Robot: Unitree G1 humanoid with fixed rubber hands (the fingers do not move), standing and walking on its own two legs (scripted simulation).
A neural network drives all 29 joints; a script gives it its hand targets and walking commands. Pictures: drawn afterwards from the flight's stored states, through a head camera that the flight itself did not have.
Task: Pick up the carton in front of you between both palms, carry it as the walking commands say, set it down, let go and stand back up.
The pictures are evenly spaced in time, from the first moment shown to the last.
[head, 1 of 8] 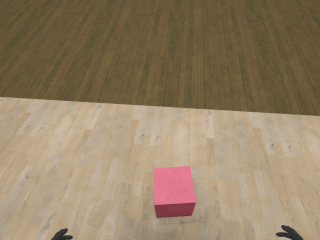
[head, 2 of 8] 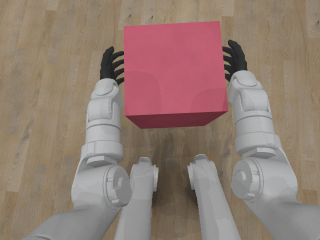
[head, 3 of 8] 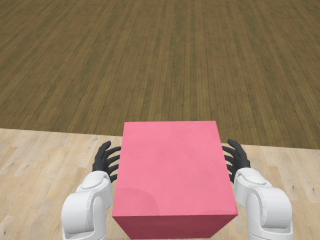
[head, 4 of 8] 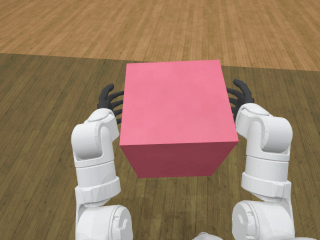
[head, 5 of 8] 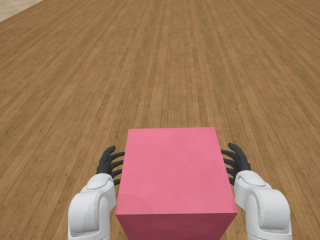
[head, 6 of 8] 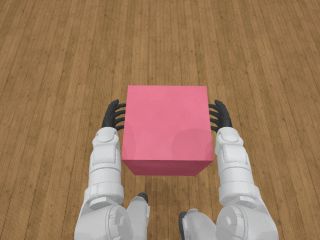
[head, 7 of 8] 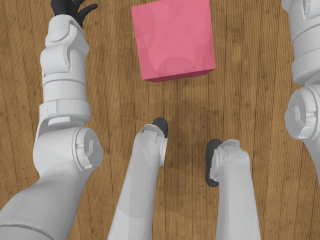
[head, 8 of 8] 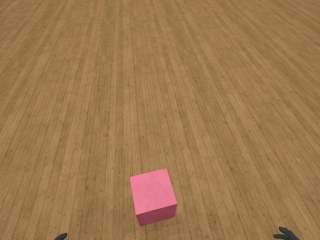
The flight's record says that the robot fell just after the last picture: no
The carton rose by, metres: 1.09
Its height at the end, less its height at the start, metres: +0.37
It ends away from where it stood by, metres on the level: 5.40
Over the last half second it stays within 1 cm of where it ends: yes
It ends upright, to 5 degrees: yes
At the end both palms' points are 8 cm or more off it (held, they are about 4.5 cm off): yes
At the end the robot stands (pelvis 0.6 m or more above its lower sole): yes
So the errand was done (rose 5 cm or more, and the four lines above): yes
